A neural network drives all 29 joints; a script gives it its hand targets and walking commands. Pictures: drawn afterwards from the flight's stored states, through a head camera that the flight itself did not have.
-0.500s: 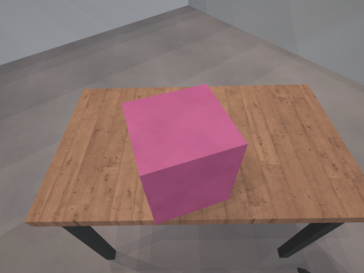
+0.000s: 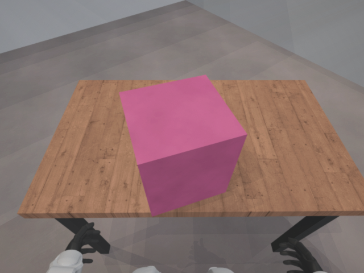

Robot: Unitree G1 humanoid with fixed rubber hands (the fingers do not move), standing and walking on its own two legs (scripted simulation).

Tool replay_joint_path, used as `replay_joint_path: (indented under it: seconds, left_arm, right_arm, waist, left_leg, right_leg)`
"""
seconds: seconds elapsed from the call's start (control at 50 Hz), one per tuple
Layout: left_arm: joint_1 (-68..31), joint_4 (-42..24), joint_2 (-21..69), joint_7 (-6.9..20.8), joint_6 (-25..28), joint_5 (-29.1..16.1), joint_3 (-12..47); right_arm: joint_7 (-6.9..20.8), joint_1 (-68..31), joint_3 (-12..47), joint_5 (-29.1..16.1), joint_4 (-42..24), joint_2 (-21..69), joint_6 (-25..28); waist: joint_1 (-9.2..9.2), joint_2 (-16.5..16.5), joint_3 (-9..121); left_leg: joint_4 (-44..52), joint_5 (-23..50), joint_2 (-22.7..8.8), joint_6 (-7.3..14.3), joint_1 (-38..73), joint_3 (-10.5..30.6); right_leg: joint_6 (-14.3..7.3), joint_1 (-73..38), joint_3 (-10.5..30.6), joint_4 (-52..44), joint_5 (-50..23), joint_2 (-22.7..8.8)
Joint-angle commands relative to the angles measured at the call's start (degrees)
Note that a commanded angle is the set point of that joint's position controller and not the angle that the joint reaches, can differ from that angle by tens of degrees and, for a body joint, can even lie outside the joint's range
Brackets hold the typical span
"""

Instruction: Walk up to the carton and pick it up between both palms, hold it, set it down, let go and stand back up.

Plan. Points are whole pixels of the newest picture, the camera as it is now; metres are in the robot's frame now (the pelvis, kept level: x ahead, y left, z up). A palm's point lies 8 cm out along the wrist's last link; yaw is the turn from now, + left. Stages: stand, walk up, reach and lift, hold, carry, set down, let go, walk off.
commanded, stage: reach and lift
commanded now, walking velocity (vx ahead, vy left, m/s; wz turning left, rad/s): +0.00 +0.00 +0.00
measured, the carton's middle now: (178, 147) +0.40 +0.02 +0.03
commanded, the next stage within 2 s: none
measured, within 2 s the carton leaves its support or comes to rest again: neither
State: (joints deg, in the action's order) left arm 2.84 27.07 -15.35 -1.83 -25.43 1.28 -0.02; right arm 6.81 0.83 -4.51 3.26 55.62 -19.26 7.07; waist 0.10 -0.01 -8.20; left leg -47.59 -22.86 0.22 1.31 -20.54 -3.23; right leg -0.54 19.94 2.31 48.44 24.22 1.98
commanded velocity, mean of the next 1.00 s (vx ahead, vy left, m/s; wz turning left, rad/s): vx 0.00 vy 0.00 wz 0.00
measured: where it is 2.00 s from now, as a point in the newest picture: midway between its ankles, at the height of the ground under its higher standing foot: outside the picture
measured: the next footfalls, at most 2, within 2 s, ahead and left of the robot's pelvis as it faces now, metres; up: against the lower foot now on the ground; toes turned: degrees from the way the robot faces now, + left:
none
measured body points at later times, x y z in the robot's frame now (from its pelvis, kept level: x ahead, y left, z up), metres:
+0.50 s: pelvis -0.02 -0.01 +0.02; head +0.01 -0.01 +0.47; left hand +0.17 +0.23 -0.06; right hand +0.13 -0.29 -0.06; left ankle +0.03 +0.10 -0.70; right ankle +0.02 -0.11 -0.70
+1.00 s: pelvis +0.00 -0.01 +0.03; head +0.03 -0.01 +0.48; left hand +0.20 +0.20 -0.03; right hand +0.17 -0.28 -0.03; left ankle +0.03 +0.10 -0.70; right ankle +0.02 -0.11 -0.70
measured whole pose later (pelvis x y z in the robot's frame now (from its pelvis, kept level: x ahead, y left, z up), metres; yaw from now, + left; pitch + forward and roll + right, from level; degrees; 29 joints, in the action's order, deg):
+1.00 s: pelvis +0.00 -0.01 +0.03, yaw +0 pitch +3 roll +1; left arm 11.2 21.4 -7.4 -9.7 -3.0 1.9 0.0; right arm 11.7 14.1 -1.7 -9.6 34.6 -19.2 15.5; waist 0.1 -2.0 -0.2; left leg -28.9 -12.3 0.2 0.5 -19.3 -3.2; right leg -1.2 19.9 2.5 31.9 14.6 2.0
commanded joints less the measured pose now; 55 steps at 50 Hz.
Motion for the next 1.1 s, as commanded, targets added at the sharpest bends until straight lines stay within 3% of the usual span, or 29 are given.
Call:
replay_joint_path:
  seconds: [0.0, 0.08, 0.16, 0.18, 0.2, 0.22, 0.28, 0.34, 0.36, 0.4, 0.42, 0.46, 0.48, 0.5, 0.56, 0.64, 0.68, 0.7, 0.78, 0.8, 0.84, 0.86, 0.88, 0.94, 0.98, 1.0, 1.04, 1.06, 1.08]
  left_arm:
    - [0.95, -4.66, -9.79, -1.80, -0.07, 5.49, -9.56]
    - [-0.34, -5.87, -8.08, -2.37, 3.53, 2.25, -8.11]
    - [0.39, -8.65, -8.44, -3.42, 7.30, 0.39, -9.07]
    - [-0.32, -8.92, -7.85, -3.69, 7.91, -0.47, -8.16]
    - [-0.06, -10.09, -6.89, -3.76, 8.43, -0.47, -7.24]
    - [1.20, -8.70, -5.84, -4.38, 8.60, 0.00, -7.57]
    - [1.63, -9.43, -4.92, -5.06, 10.43, -0.54, -6.72]
    - [1.77, -10.20, -3.24, -6.03, 11.77, -0.67, -6.17]
    - [2.14, -10.72, -3.13, -5.97, 12.11, -1.22, -5.56]
    - [3.29, -9.54, -2.75, -6.17, 13.06, -0.90, -6.24]
    - [3.22, -10.07, -2.36, -6.35, 13.64, -1.64, -5.93]
    - [3.26, -11.26, -1.68, -6.62, 15.02, -1.96, -4.87]
    - [3.56, -12.05, -1.22, -7.21, 15.72, -1.27, -5.35]
    - [2.98, -13.15, -1.39, -7.30, 16.37, -1.79, -4.91]
    - [3.25, -12.66, -0.14, -7.62, 16.97, -1.47, -4.40]
    - [3.19, -16.06, 0.97, -8.71, 18.82, -1.99, -2.74]
    - [3.18, -17.63, 2.28, -9.44, 19.75, -1.40, -1.81]
    - [4.90, -14.81, 3.05, -9.29, 20.04, -0.92, -2.05]
    - [6.33, -17.23, 4.69, -9.52, 22.32, -1.06, -2.43]
    - [6.86, -18.31, 5.66, -9.77, 22.96, -1.86, -1.24]
    - [8.92, -17.11, 6.91, -9.83, 24.39, -1.42, -1.05]
    - [9.02, -16.02, 6.12, -9.36, 25.04, -1.95, -1.73]
    - [9.83, -16.29, 5.56, -9.34, 25.89, -2.05, -2.40]
    - [11.22, -17.99, 6.44, -9.92, 27.69, -1.52, -2.18]
    - [11.73, -18.61, 6.91, -9.78, 29.64, -1.45, -2.78]
    - [12.30, -19.39, 7.33, -10.01, 30.35, -2.34, -1.67]
    - [13.47, -20.60, 6.85, -9.79, 31.64, -2.02, -2.99]
    - [13.42, -21.89, 6.86, -9.85, 32.65, -2.67, -2.87]
    - [15.72, -21.03, 6.56, -9.93, 33.08, -2.34, -3.65]
  right_arm:
    - [-0.36, 1.65, -3.16, -4.68, -10.72, -13.83, 1.26]
    - [-0.46, 2.35, -2.87, -5.04, -15.74, -11.74, 2.46]
    - [-0.61, 4.67, -2.82, -5.07, -22.63, -10.75, 3.73]
    - [-0.34, 4.62, -3.14, -5.14, -23.57, -11.39, 4.05]
    - [-0.30, 5.78, -3.36, -5.49, -23.96, -10.82, 3.97]
    - [0.29, 6.16, -3.15, -5.90, -24.12, -11.02, 3.96]
    - [0.89, 7.77, -2.98, -6.49, -25.22, -11.31, 4.33]
    - [1.68, 9.09, -2.11, -7.59, -25.40, -10.33, 4.06]
    - [1.69, 9.68, -2.36, -7.65, -24.82, -10.59, 4.01]
    - [1.94, 10.38, -2.05, -8.30, -26.58, -10.52, 4.23]
    - [1.92, 8.81, -2.38, -8.54, -27.36, -10.70, 4.52]
    - [2.01, 9.19, -1.95, -9.30, -28.08, -10.28, 5.32]
    - [2.57, 9.79, -1.22, -9.69, -28.04, -11.15, 5.79]
    - [2.34, 9.13, -1.34, -10.00, -29.97, -10.46, 5.88]
    - [2.76, 9.39, -0.22, -11.21, -30.07, -11.17, 5.89]
    - [3.33, 9.37, -0.52, -12.62, -30.50, -10.59, 6.54]
    - [3.90, 9.54, -1.00, -13.78, -30.79, -11.23, 7.05]
    - [3.93, 9.37, -0.79, -13.97, -30.22, -11.36, 7.06]
    - [4.56, 9.67, 0.30, -16.14, -31.12, -11.22, 8.90]
    - [4.69, 9.41, 0.17, -16.40, -31.14, -11.38, 9.12]
    - [5.13, 10.88, 0.62, -17.67, -30.65, -12.41, 10.30]
    - [4.75, 9.44, 0.50, -17.58, -32.44, -11.99, 10.91]
    - [4.52, 10.28, 1.04, -17.20, -32.58, -12.34, 11.61]
    - [4.61, 11.21, 1.83, -18.94, -30.99, -13.12, 12.83]
    - [4.05, 11.19, 3.13, -19.53, -32.87, -12.61, 14.39]
    - [4.08, 10.65, 2.08, -20.23, -33.51, -13.05, 15.25]
    - [3.76, 11.52, 3.32, -20.60, -34.39, -12.84, 16.55]
    - [3.58, 11.01, 3.87, -21.33, -35.36, -13.30, 17.17]
    - [3.54, 12.55, 4.55, -21.51, -34.69, -13.14, 17.56]
  waist:
    - [0.76, -1.99, 16.74]
    - [0.70, -4.30, 17.94]
    - [1.99, -6.48, 19.59]
    - [2.61, -6.47, 19.49]
    - [1.90, -6.19, 19.62]
    - [2.89, -3.88, 18.58]
    - [2.49, -4.64, 19.12]
    - [3.63, -1.84, 18.73]
    - [2.90, -2.07, 18.48]
    - [3.96, -2.96, 18.87]
    - [3.59, -4.99, 18.84]
    - [3.90, -3.99, 20.44]
    - [5.05, -2.53, 21.29]
    - [4.77, -4.40, 20.65]
    - [5.23, -4.92, 19.14]
    - [4.69, -3.20, 19.71]
    - [4.76, -0.52, 20.89]
    - [5.01, 0.72, 19.02]
    - [5.41, -1.50, 19.61]
    - [4.74, -2.15, 21.39]
    - [4.55, -1.53, 22.76]
    - [5.49, -4.06, 22.74]
    - [4.51, -6.10, 22.56]
    - [4.92, -3.41, 23.05]
    - [5.94, -4.48, 22.81]
    - [5.09, -4.59, 25.64]
    - [5.65, -4.72, 26.33]
    - [5.26, -7.36, 25.76]
    - [5.74, -6.02, 25.55]
  left_leg:
    - [11.34, 27.60, -4.30, -3.70, 14.95, 4.51]
    - [13.75, 22.35, -3.58, -2.58, 14.90, 4.23]
    - [15.15, 18.68, -2.35, -1.17, 14.11, 2.63]
    - [16.03, 17.19, -2.27, -1.15, 14.12, 2.43]
    - [17.34, 15.29, -2.95, -1.27, 14.90, 2.88]
    - [18.21, 14.66, -3.28, -1.64, 14.60, 2.90]
    - [19.36, 11.65, -3.62, -1.75, 14.11, 3.11]
    - [22.57, 7.34, -4.11, -1.72, 11.92, 3.03]
    - [23.89, 5.92, -3.96, -1.58, 12.95, 3.28]
    - [23.86, 5.51, -3.51, -1.27, 13.07, 3.21]
    - [23.91, 6.66, -3.39, -1.14, 13.63, 2.81]
    - [24.17, 7.76, -3.47, -1.40, 15.58, 3.27]
    - [24.91, 6.69, -3.88, -1.67, 14.45, 2.97]
    - [24.87, 4.48, -3.52, -1.31, 14.72, 3.25]
    - [23.54, 1.59, -3.46, -1.79, 17.79, 3.67]
    - [24.75, 3.71, -3.62, -1.91, 17.66, 3.99]
    - [27.28, 2.91, -4.95, -2.37, 14.63, 4.35]
    - [28.92, 2.50, -5.35, -1.93, 11.54, 4.20]
    - [28.01, 8.79, -3.98, -2.53, 15.72, 4.28]
    - [27.13, 12.49, -3.58, -2.72, 17.54, 3.84]
    - [26.93, 13.61, -4.19, -3.43, 18.79, 4.59]
    - [26.06, 14.19, -3.30, -2.63, 17.12, 4.16]
    - [25.62, 16.46, -2.65, -2.25, 18.76, 3.54]
    - [25.69, 21.75, -3.01, -2.85, 19.77, 3.79]
    - [25.39, 23.44, -2.04, -2.49, 18.93, 2.81]
    - [24.19, 27.17, -2.51, -2.98, 20.01, 3.29]
    - [23.76, 29.07, -1.32, -2.55, 19.61, 2.26]
    - [23.76, 30.05, -1.49, -2.54, 18.84, 2.58]
    - [23.65, 32.02, -1.02, -2.27, 18.88, 1.56]
  right_leg:
    - [-1.48, 0.74, -5.65, -15.16, -23.89, -0.55]
    - [-1.21, -0.03, -4.75, -16.57, -23.61, -0.41]
    - [-0.93, -1.61, -2.77, -18.49, -22.59, -1.31]
    - [-0.94, -0.38, -3.10, -18.63, -20.70, -0.90]
    - [-1.09, -0.17, -3.24, -19.28, -19.33, -1.04]
    - [-1.61, -0.20, -2.93, -19.79, -18.42, -1.16]
    - [-2.11, -0.40, -3.15, -20.12, -16.58, -1.25]
    - [-2.51, -1.90, -2.69, -20.20, -13.92, -1.70]
    - [-2.41, -2.19, -2.88, -21.32, -13.50, -1.61]
    - [-2.51, -2.67, -1.65, -22.53, -12.88, -2.41]
    - [-2.11, -2.37, -1.92, -22.91, -12.86, -2.05]
    - [-2.53, -1.46, -2.29, -23.00, -13.85, -2.36]
    - [-2.38, -3.49, -2.08, -22.80, -13.07, -2.03]
    - [-2.29, -1.54, -1.57, -23.58, -11.34, -2.40]
    - [-3.79, 3.55, -1.16, -25.02, -5.84, -4.73]
    - [-3.69, 2.97, -1.66, -25.17, -8.44, -3.85]
    - [-2.87, -1.75, -2.32, -23.61, -11.05, -2.01]
    - [-2.80, -5.88, -1.90, -23.81, -12.11, -1.46]
    - [-2.64, -3.65, -1.68, -25.64, -13.63, -1.46]
    - [-2.74, -3.27, -2.32, -25.73, -15.63, -0.79]
    - [-3.08, -3.50, -2.29, -25.94, -15.99, -0.66]
    - [-2.57, -4.03, -1.67, -26.14, -15.90, -0.91]
    - [-2.26, -3.95, -2.00, -26.48, -17.85, -0.55]
    - [-2.90, -5.35, -1.96, -26.20, -20.72, -0.22]
    - [-2.85, -6.34, -1.24, -27.03, -20.54, -0.35]
    - [-2.81, -6.36, -1.88, -26.10, -23.71, 0.03]
    - [-2.74, -7.84, -1.14, -26.66, -25.35, -0.17]
    - [-2.26, -8.39, -0.96, -26.02, -27.24, 0.12]
    - [-2.41, -10.57, -1.14, -26.00, -29.77, -0.02]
